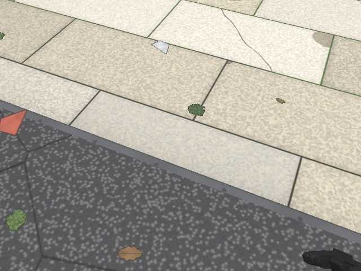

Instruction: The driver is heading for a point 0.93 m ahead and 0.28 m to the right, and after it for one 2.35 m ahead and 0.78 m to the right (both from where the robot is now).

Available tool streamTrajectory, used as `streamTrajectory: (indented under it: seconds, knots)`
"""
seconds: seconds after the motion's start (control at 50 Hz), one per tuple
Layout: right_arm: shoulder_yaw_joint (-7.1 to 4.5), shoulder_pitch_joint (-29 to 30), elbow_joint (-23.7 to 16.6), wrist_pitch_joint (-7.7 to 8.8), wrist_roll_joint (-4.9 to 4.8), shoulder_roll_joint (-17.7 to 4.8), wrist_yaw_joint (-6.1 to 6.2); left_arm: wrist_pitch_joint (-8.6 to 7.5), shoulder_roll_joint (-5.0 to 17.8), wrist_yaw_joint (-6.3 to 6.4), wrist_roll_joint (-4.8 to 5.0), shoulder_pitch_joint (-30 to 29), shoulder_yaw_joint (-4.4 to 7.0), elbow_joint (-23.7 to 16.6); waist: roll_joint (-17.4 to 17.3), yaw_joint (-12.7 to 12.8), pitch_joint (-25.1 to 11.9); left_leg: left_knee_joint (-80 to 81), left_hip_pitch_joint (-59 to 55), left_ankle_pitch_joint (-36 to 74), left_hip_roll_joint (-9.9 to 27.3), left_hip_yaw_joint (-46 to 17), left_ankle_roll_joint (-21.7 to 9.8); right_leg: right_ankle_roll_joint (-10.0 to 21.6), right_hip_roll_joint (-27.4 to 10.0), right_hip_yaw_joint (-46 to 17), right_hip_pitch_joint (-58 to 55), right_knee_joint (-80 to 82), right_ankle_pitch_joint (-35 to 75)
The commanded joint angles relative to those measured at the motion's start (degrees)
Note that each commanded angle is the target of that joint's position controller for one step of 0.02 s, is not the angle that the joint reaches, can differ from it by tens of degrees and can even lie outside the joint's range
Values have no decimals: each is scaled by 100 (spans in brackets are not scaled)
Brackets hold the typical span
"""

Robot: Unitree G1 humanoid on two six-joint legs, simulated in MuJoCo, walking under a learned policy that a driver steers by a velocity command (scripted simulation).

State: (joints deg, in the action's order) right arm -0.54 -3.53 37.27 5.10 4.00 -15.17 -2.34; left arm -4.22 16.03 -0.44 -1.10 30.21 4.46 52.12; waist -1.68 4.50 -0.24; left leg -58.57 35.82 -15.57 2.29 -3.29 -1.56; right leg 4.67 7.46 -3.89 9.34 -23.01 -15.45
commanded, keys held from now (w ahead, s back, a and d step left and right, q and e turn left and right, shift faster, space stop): w+e+shift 0.78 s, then w+q+shift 0.22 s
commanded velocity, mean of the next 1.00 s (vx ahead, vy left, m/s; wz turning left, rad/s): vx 1.00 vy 0.00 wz -0.71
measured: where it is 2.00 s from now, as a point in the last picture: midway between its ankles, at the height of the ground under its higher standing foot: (317, 92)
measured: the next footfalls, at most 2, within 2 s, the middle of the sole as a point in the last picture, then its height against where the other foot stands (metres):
left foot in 0.16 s outside the picture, level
right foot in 0.60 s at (244, 227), level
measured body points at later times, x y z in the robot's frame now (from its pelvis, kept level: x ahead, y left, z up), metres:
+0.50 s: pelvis +0.43 -0.01 -0.02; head +0.46 -0.03 +0.43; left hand +0.77 +0.11 -0.06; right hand +0.25 -0.25 -0.14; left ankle +0.29 +0.16 -0.74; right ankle +0.58 -0.16 -0.68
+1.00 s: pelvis +0.85 -0.24 -0.04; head +0.85 -0.25 +0.41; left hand +1.03 -0.02 -0.16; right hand +0.84 -0.57 -0.11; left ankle +1.10 -0.27 -0.74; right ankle +0.65 -0.15 -0.74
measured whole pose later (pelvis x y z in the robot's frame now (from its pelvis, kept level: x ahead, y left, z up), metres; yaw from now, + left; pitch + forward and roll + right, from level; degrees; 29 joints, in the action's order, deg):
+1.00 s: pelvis +0.85 -0.24 -0.04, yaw -43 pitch +1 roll -1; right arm -1.2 -6.0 38.1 3.4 1.8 -17.2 -3.0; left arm -5.5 18.7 0.3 -1.3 26.2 2.5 48.5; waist -1.2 5.2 -1.3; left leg -32.6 36.6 21.8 4.8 -0.1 -3.7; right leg 9.8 10.8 -7.7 -4.7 -30.4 -34.3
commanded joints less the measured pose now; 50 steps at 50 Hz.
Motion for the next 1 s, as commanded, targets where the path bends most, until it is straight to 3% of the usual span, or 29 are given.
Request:
streamTrajectory:
  seconds: [0.02,0.1,0.14,0.16,0.18,0.2,0.22,0.24,0.26,0.3,0.36,0.48,0.52,0.56,0.58,0.6,0.62,0.64,0.66,0.68,0.72,0.78,0.8,0.82,0.84,0.86,0.88,0.92,1.0]
  knots:
    - [118,425,-620,44,-135,-197,-121,-179,731,4,22,-933,133,-729,502,-525,616,1610,-1155,800,59,178,238,941,-1186,-1680,1768,1756,114]
    - [25,470,-566,65,-195,-461,-12,-166,980,-88,167,-494,204,-667,354,-395,316,2492,-2225,1419,-229,312,225,653,-1338,-1684,1099,1220,1670]
    - [-139,-444,-266,100,-124,-732,147,-130,1155,-91,175,-314,243,-580,50,-797,-369,2870,-3423,800,-487,444,89,423,-966,-1318,743,-602,3116]
    - [-267,-1372,-127,136,-66,-1015,269,-161,1095,-111,199,-440,234,-626,44,-1292,-892,2767,-4693,344,84,-32,-76,276,-717,-1133,1507,-2105,2685]
    - [-427,-2634,-22,116,40,-1527,399,-218,376,-77,148,-580,57,-825,-742,-1667,-1791,3006,-5887,-1858,1751,-1787,-269,252,-436,-707,2372,-4072,-184]
    - [-493,-2295,-22,47,42,-1776,386,-169,137,-45,387,-143,-49,-1166,-1947,-1133,-2172,4354,-5927,-3390,2697,-4648,-759,198,-284,-218,3500,-5382,-1178]
    - [-420,-1665,-107,6,-25,-1168,376,-30,421,3,212,-597,-19,-1020,-958,-1013,-1103,4424,-5113,-3412,2371,-4178,-771,225,-770,-120,4015,-5760,-536]
    - [-317,-1429,-101,24,-96,-725,334,37,457,-53,83,-1005,1,-1053,-391,-999,-575,4298,-4534,-2351,2082,-3069,-691,215,-951,-42,4019,-5572,-188]
    - [-277,-1386,6,48,-82,-562,297,92,382,-114,36,-1205,-2,-1072,-140,-878,-234,4362,-4005,-1200,1840,-2257,-609,158,-1098,-44,3860,-5385,-53]
    - [-241,-1532,282,134,-170,-429,290,259,137,-230,-55,-1375,-41,-1212,-473,-632,138,4494,-3453,-39,1532,-1161,-422,81,-1300,-22,3751,-5182,-45]
    - [-210,-1756,607,262,-315,-260,226,421,25,-321,-99,-2022,-112,-1614,-389,-498,293,4617,-3470,1676,1377,-66,-293,87,-1364,151,4112,-5045,293]
    - [-257,-1781,928,276,-280,-703,323,416,174,-562,-58,-3077,-272,-2099,-21,-316,849,5061,-2958,3620,915,1776,-47,451,-980,1238,2742,-2575,1623]
    - [-334,-2006,919,201,-283,-1094,396,384,417,-575,-34,-2903,-218,-2007,-120,-148,565,4337,-3380,6054,1001,1917,55,625,-514,1560,1924,-2166,1484]
    - [-473,-1887,828,15,-243,-1593,454,346,780,-506,-22,-1771,-60,-1673,-336,524,-162,2543,-3538,7300,1220,1816,44,794,-127,1487,529,-1925,897]
    - [-504,-1676,745,-88,-169,-1675,460,345,1005,-392,-7,-374,86,-1231,-387,1096,-852,855,-3039,7073,1294,1676,-28,965,-31,1113,-984,-1895,382]
    - [-481,-1806,800,-132,-90,-1419,403,390,1294,-220,38,-55,237,-999,213,1024,-970,-1358,-1715,3349,717,1629,56,1160,-345,276,-2219,-1802,-386]
    - [-260,-2161,276,-70,-107,-607,275,487,1891,-118,42,-782,337,-1267,1762,59,-1239,-3567,445,-1386,-298,1338,377,1801,-1680,-2421,-3251,-1088,-262]
    - [-254,-1504,-210,81,-242,-961,270,529,1969,-74,16,-560,388,-1486,1175,461,-1913,-3868,1601,-1048,-416,88,376,2390,-2192,-4206,-3847,112,-752]
    - [-236,-1096,-266,209,-234,-1103,273,476,1787,-2,51,-604,381,-1394,407,372,-1133,-3065,1702,-551,-24,-186,320,2132,-2236,-4121,-3053,669,-540]
    - [-209,-1151,-187,244,-224,-1089,284,413,1579,28,47,-776,332,-1272,-85,-34,-386,-2283,1275,-350,226,-165,300,1921,-2067,-3678,-1919,773,-130]
    - [-183,-1301,-43,12,-11,-1049,317,232,1327,43,38,-1181,212,-1266,-424,-558,140,-1249,195,-735,464,-212,419,1778,-1571,-2774,-219,709,699]
    - [-162,-925,-164,-285,19,-836,297,73,1203,-46,88,-1327,153,-1227,-241,-686,390,242,-763,-906,408,88,581,1691,-1018,-2064,1183,837,1178]
    - [-24,-900,-188,-268,-1,-427,222,33,1119,-48,20,-1378,137,-1177,-95,-663,260,416,-1215,273,283,467,545,1561,-773,-1543,1490,869,1862]
    - [-46,-812,-149,-232,-100,-395,174,-26,1072,-75,3,-1131,129,-1014,173,-562,259,673,-940,1713,364,347,355,1378,-680,-1284,1206,713,2432]
    - [-129,-457,-226,-152,-180,-594,161,-104,954,-49,102,-740,106,-796,139,-349,250,1051,-346,2453,511,81,219,1207,-790,-1334,565,482,2380]
    - [-89,-316,-297,-103,-163,-545,93,-154,773,-35,240,-856,45,-721,-28,-394,229,2001,-746,3583,455,136,115,940,-472,-968,911,311,1348]
    - [-90,-361,-163,-71,-184,-445,1,-201,734,-49,229,-846,1,-726,141,-268,125,2194,-1117,4301,382,252,12,889,-514,-940,913,275,870]
    - [-127,-31,-183,-83,-267,-513,-71,-218,775,9,148,-673,-53,-699,351,-55,142,2254,-1088,4574,318,346,-102,840,-740,-1020,695,56,507]
    - [-146,1051,-468,-52,-221,-566,-71,-167,983,193,-152,112,-64,-352,155,502,1084,2958,440,3487,205,407,-381,778,-1188,-849,-774,-230,1310]
Velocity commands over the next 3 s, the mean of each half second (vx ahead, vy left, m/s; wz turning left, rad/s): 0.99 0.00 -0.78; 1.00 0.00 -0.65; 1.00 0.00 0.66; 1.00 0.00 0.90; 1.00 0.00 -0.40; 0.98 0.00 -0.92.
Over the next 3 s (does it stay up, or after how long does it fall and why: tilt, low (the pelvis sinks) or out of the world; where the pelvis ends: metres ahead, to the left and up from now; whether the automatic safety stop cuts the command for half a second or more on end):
stays up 2.67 -0.71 -0.14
